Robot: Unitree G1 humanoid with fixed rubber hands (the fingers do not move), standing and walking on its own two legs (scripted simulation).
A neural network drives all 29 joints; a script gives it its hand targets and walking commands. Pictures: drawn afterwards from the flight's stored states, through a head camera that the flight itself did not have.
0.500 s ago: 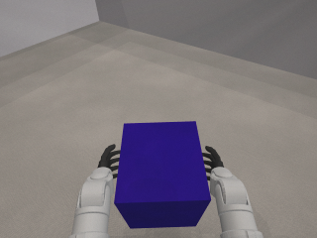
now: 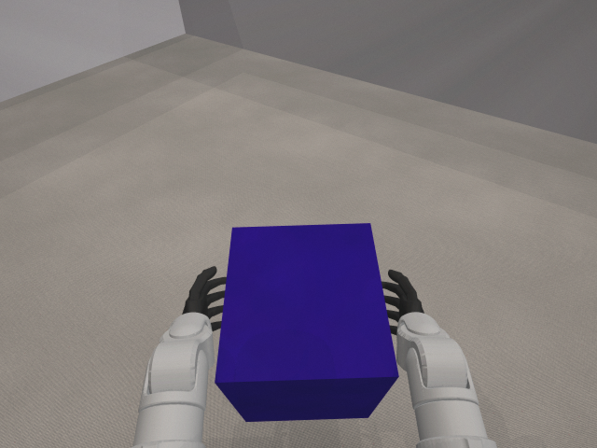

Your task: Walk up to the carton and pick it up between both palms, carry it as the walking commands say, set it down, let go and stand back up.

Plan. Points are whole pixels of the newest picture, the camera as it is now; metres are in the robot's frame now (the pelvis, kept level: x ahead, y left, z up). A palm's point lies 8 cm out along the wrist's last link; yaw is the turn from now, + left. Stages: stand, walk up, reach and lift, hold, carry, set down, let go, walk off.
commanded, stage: carry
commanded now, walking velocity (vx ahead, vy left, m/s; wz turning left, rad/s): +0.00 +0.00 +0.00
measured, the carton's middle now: (304, 328) +0.30 +0.00 -0.03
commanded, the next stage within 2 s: hold in 0.68 s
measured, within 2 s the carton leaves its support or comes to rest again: neither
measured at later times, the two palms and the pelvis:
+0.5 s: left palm (188, 324) +0.27 +0.15 +0.03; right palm (400, 323) +0.27 -0.14 +0.02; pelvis +0.00 +0.01 +0.00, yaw +0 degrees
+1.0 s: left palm (187, 315) +0.28 +0.16 +0.04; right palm (397, 315) +0.28 -0.13 +0.02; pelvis +0.00 +0.01 +0.00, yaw +3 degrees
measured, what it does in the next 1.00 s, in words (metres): stands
